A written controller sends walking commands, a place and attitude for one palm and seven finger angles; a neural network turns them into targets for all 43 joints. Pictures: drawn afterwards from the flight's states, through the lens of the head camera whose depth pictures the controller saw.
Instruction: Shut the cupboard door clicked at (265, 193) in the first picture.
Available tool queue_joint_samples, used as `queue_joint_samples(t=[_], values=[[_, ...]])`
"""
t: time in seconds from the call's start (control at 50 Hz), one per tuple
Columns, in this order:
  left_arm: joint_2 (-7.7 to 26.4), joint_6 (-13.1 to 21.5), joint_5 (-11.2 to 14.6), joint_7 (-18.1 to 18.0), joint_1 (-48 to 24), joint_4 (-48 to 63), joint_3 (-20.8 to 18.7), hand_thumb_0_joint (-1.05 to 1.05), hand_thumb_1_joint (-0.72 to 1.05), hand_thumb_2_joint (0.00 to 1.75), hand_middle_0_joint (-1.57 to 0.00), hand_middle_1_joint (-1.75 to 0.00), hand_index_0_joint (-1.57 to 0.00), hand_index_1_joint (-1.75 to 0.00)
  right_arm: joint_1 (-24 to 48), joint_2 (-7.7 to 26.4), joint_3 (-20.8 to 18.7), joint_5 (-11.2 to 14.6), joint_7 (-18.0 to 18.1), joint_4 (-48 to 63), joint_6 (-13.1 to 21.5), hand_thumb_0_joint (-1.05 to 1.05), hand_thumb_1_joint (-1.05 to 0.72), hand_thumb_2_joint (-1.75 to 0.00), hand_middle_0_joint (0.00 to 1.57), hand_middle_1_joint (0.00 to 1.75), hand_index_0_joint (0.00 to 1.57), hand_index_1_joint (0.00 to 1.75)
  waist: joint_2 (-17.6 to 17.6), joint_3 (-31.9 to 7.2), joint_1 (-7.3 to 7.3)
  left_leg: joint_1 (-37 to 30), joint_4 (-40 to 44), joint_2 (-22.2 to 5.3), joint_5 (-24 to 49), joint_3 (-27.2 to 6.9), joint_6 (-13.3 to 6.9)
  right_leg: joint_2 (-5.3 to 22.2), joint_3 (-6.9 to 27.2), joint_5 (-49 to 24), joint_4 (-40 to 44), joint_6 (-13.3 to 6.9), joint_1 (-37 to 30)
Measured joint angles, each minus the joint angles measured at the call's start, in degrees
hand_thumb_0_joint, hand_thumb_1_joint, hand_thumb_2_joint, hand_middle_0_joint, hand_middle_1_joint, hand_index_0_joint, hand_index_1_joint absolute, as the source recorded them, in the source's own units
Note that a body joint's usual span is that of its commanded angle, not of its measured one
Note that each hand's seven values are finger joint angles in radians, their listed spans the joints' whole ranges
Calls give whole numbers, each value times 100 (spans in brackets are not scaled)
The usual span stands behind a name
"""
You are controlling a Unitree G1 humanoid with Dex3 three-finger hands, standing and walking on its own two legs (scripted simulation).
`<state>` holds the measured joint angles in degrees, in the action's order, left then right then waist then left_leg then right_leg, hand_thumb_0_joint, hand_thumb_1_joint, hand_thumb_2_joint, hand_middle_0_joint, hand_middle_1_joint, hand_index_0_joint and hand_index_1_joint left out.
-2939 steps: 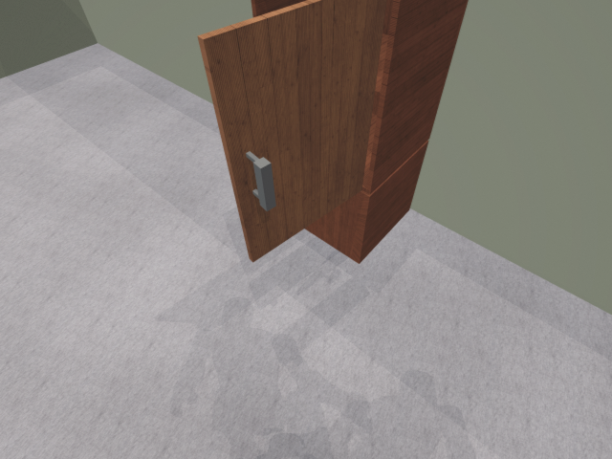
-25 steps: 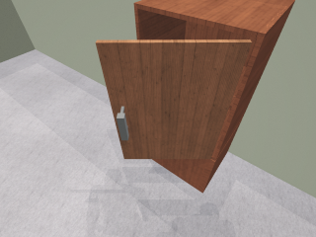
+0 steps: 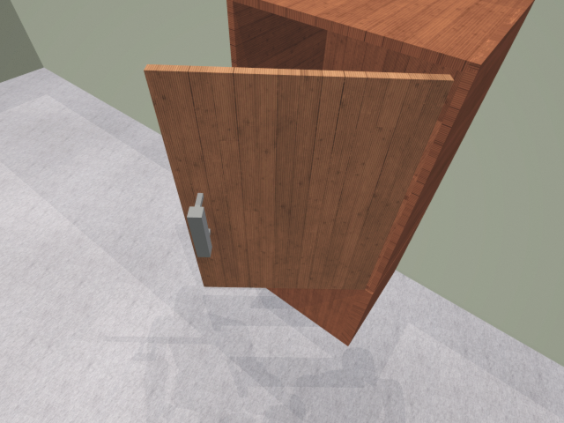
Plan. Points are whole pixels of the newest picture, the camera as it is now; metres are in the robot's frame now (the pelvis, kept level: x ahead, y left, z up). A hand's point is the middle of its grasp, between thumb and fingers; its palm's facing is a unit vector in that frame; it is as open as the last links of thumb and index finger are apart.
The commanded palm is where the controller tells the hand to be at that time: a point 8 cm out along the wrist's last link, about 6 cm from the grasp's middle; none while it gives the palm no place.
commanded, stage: come to a stop and stand still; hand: left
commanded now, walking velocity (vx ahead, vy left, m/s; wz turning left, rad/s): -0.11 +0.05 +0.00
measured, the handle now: (202, 224) +0.47 +0.19 -0.05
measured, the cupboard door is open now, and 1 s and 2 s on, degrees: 37 37 37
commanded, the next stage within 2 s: look again from close up in 0.94 s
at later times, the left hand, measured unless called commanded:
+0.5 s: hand out of the picture +0.03 +0.19 -0.17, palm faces +0.00 -0.97 -0.23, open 7.3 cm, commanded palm none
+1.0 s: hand out of the picture -0.03 +0.22 -0.16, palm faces -0.02 -0.97 -0.23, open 7.4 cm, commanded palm none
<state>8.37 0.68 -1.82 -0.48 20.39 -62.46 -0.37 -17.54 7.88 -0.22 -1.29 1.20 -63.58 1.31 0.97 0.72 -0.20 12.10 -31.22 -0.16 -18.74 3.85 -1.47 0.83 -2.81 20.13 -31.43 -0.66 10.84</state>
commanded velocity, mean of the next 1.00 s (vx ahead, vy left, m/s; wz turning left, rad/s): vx -0.03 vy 0.01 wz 0.00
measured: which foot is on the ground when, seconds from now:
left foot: down 0.00-1.00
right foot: down 0.00-1.00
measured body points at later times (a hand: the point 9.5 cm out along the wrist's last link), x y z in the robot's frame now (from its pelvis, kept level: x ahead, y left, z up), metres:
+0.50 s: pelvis +0.00 +0.01 +0.00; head +0.02 +0.01 +0.45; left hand +0.03 +0.24 -0.16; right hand +0.07 -0.23 -0.15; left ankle -0.01 +0.11 -0.73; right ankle -0.04 -0.11 -0.73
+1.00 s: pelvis -0.03 +0.03 +0.01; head -0.01 +0.03 +0.46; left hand -0.03 +0.27 -0.15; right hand -0.02 -0.21 -0.15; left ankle -0.01 +0.11 -0.73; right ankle -0.04 -0.11 -0.73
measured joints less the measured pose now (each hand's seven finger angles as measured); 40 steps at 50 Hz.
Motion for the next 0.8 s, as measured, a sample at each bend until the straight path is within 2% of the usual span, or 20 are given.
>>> queue_joint_samples(t=[0.1, 0.26, 0.38, 0.42, 0.48, 0.52, 0.6, 0.8], values=[[-80, 86, 30, -68, 92, -59, -34, 0, 91, 90, -20, -30, -20, -29, 48, -32, 6, 24, 64, -51, -3, 0, -91, -89, 20, 30, 20, 30, -77, 80, -12, 60, -300, -133, -258, -81, 90, -125, -84, 153, -22, -70, -87], [-168, 15, 85, -191, -113, -67, 19, 0, 91, 90, -20, -30, -20, -29, 350, 25, -26, 91, 196, -85, -12, 1, -93, -89, 20, 30, 20, 30, 34, 189, -53, -250, 180, -66, -57, -42, 89, -66, -67, -37, 168, -12, -249], [30, -60, 60, -248, -397, 159, -63, 2, 93, 90, -20, -30, -20, -29, 561, 58, -78, 75, 197, 135, -29, 1, -93, -89, 20, 30, 20, 30, 85, 224, -73, -190, 260, 10, 5, 34, 57, 8, 2, 31, 215, 6, -168], [68, 6, 42, -297, -457, 239, -49, 2, 93, 90, -20, -30, -20, -29, 630, 126, -100, 101, 129, 301, -91, 1, -93, -89, 20, 30, 20, 30, -49, 221, -59, 95, -130, -81, 10, -10, 66, -71, -21, -69, 262, 22, -99], [149, 118, 31, -289, -447, 400, -9, 1, 92, 90, -20, -30, -20, -29, 679, 197, -122, 88, 36, 610, -99, 0, -92, -89, 20, 30, 20, 30, -161, 220, 10, 236, -222, -103, -8, -98, 28, -117, 3, -88, 96, 31, 21], [223, 80, 56, -265, -487, 437, 16, 1, 92, 90, -20, -30, -20, -29, 671, 190, -111, 70, 19, 703, -67, 0, -92, -89, 20, 30, 20, 30, -105, 192, 46, 195, -238, -6, -16, -56, -25, -16, 46, -18, -60, 76, 41], [253, -35, 60, -222, -621, 521, 53, 1, 91, 90, -20, -30, -20, -29, 574, 234, -41, 39, 13, 769, -61, 0, -92, -89, 20, 30, 20, 30, -207, 100, 9, 143, -231, 65, 53, -38, -137, 54, 58, -105, -8, 163, -38], [313, -83, 33, -73, -528, 557, 101, 0, 91, 90, -20, -30, -20, -29, 323, 339, 24, -3, -83, 666, -95, 0, -92, -89, 20, 30, 20, 30, -209, 5, 12, 164, 327, 241, 527, 50, -244, 209, 140, -431, 266, 162, 122]])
